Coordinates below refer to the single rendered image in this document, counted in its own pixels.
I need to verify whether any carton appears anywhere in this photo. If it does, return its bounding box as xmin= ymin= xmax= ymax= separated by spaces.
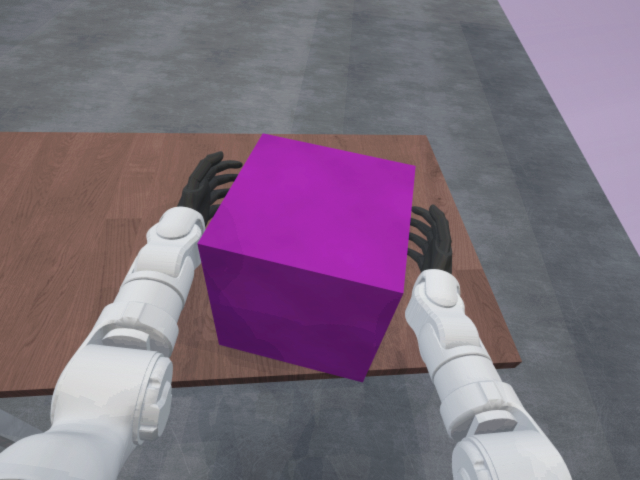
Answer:
xmin=197 ymin=133 xmax=416 ymax=382

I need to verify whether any right robot forearm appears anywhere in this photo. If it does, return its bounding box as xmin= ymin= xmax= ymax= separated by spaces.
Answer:
xmin=405 ymin=269 xmax=572 ymax=480

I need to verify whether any robot left hand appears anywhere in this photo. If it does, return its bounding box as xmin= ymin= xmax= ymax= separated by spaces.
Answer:
xmin=177 ymin=151 xmax=243 ymax=227

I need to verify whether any left robot forearm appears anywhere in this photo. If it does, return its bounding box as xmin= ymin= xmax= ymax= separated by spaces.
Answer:
xmin=50 ymin=207 xmax=205 ymax=426

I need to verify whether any table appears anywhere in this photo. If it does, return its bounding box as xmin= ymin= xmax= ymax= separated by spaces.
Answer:
xmin=0 ymin=132 xmax=522 ymax=448

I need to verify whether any right robot upper arm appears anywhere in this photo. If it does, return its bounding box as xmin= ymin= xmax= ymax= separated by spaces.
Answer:
xmin=452 ymin=430 xmax=570 ymax=480

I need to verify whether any robot right hand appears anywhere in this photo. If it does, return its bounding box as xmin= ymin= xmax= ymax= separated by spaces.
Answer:
xmin=407 ymin=204 xmax=452 ymax=275

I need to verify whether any left robot upper arm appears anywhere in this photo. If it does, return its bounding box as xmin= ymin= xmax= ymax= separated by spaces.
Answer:
xmin=0 ymin=344 xmax=173 ymax=480

